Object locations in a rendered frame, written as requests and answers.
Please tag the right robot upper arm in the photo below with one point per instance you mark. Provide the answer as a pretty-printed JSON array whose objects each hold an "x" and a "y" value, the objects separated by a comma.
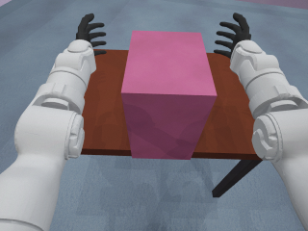
[{"x": 282, "y": 138}]

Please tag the table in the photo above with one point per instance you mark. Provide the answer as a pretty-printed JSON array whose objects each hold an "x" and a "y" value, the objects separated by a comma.
[{"x": 227, "y": 133}]

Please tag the robot right hand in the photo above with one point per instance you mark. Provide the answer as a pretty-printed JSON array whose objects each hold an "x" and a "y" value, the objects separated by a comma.
[{"x": 242, "y": 33}]

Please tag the right robot forearm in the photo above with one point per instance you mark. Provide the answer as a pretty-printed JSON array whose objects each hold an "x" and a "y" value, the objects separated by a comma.
[{"x": 264, "y": 83}]

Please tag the robot left hand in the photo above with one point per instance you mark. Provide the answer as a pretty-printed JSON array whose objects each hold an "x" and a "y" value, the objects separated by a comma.
[{"x": 84, "y": 29}]

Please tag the left robot upper arm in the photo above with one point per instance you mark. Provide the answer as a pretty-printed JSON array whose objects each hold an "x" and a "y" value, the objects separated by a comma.
[{"x": 29, "y": 188}]

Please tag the carton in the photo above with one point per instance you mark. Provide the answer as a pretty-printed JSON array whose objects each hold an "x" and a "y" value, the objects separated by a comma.
[{"x": 167, "y": 94}]

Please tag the left robot forearm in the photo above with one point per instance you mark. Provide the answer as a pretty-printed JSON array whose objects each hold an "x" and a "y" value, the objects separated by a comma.
[{"x": 67, "y": 81}]

